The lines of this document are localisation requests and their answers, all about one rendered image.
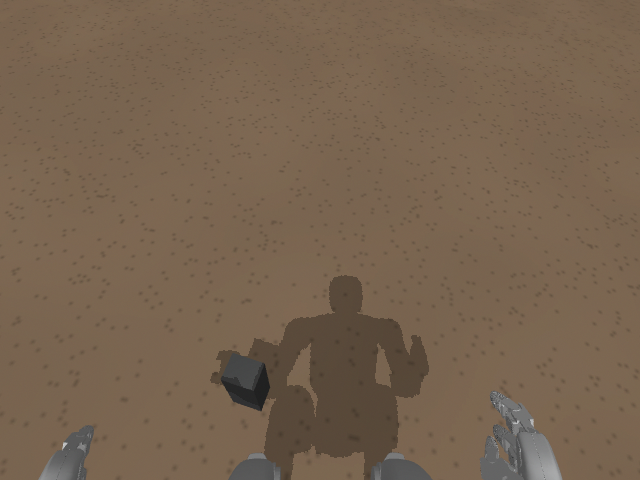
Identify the right robot hand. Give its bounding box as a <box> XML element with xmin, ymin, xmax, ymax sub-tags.
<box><xmin>480</xmin><ymin>391</ymin><xmax>563</xmax><ymax>480</ymax></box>

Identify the left robot hand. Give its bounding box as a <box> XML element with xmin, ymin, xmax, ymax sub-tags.
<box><xmin>38</xmin><ymin>425</ymin><xmax>94</xmax><ymax>480</ymax></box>

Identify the carton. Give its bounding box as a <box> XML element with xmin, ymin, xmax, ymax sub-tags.
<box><xmin>220</xmin><ymin>353</ymin><xmax>270</xmax><ymax>411</ymax></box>

